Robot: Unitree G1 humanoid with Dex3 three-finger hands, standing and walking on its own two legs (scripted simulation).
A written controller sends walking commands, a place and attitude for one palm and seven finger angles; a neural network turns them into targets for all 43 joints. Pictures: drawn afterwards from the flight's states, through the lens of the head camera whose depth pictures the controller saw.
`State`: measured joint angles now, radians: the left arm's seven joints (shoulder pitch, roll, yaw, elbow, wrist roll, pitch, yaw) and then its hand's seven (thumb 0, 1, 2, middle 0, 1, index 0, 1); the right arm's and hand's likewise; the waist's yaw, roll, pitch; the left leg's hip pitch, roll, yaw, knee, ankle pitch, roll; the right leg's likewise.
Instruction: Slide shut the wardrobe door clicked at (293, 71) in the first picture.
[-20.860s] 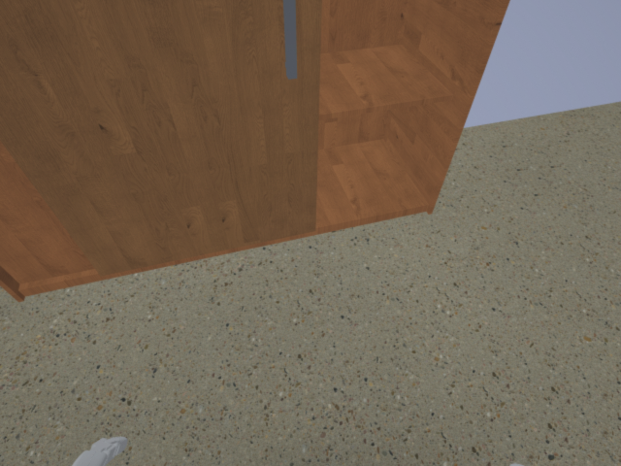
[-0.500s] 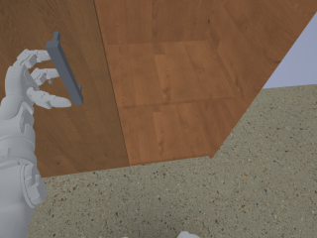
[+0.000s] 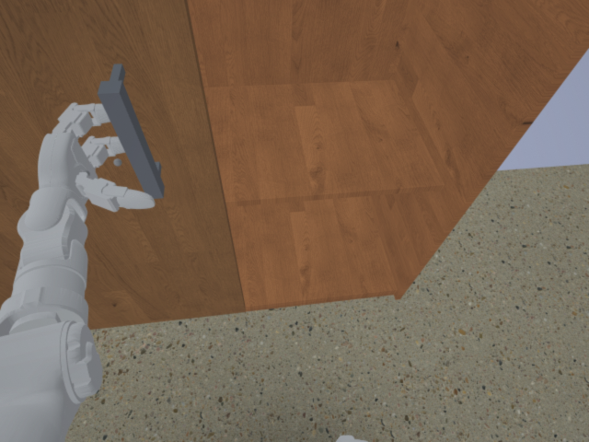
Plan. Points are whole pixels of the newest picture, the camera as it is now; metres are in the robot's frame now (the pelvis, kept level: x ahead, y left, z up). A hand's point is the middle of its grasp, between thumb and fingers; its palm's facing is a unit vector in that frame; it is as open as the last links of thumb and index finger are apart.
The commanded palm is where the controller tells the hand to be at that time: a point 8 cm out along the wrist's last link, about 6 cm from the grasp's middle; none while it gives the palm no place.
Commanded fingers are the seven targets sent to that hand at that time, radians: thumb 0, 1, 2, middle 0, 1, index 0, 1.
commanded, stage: slide the fingers in behind the handle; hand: left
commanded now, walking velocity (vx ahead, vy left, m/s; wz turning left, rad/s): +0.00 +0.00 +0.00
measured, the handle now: (138, 137) +0.51 +0.21 +0.11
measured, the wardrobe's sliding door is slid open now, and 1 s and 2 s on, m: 0.54 0.54 0.54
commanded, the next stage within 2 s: grip the handle and tug to test in 1.16 s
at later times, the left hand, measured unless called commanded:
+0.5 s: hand (142, 161) +0.46 +0.19 +0.11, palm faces +0.10 -0.99 -0.02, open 14.0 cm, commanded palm +0.43 +0.24 +0.11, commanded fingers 0.00 -0.50 0.30 -0.30 -1.20 -0.30 -1.20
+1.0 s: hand (141, 159) +0.46 +0.20 +0.11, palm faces +0.11 -0.99 -0.02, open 14.0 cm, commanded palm +0.43 +0.24 +0.11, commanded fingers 0.00 -0.50 0.30 -0.30 -1.20 -0.30 -1.20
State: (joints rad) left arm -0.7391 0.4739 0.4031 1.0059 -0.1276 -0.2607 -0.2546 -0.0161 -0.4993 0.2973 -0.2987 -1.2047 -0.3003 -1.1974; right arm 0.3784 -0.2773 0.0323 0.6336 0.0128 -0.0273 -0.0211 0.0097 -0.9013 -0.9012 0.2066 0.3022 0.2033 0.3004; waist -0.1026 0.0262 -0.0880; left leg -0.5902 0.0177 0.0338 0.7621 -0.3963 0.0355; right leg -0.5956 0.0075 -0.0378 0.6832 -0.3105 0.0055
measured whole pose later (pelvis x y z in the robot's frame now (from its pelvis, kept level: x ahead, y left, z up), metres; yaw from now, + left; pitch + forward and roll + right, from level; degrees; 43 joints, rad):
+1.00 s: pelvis +0.00 -0.01 +0.00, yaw +0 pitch +12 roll -1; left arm -0.75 0.42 0.39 1.01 -0.11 -0.29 -0.18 -0.02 -0.50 0.30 -0.30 -1.20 -0.30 -1.20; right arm 0.38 -0.28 0.03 0.65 0.01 -0.04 -0.02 0.01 -0.90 -0.90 0.21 0.30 0.20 0.30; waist -0.11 0.03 -0.08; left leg -0.58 0.02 0.04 0.75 -0.38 0.02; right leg -0.60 0.01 -0.03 0.69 -0.31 -0.01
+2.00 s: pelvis +0.00 -0.01 +0.00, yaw +0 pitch +12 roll -1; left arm -0.75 0.40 0.39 1.01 -0.10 -0.27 -0.16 0.00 0.71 0.83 -0.43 -1.39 -0.43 -1.38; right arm 0.38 -0.27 0.03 0.65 0.01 -0.03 -0.01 0.01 -0.90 -0.90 0.21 0.30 0.20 0.30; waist -0.11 0.03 -0.08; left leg -0.57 0.03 0.04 0.75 -0.39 0.02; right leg -0.59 0.02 -0.03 0.69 -0.31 -0.01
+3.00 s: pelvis +0.03 +0.00 +0.01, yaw +0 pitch +12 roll -2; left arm -0.57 0.26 0.28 0.69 -0.14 -0.16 -0.07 0.00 0.73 0.83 -0.38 -1.40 -0.38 -1.40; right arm 0.34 -0.25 -0.01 0.66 0.01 -0.06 0.00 0.01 -0.90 -0.90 0.21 0.30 0.20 0.30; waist -0.05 0.05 -0.08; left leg -0.47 0.01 0.02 0.67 -0.40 0.03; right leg -0.48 0.01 -0.04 0.60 -0.32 0.01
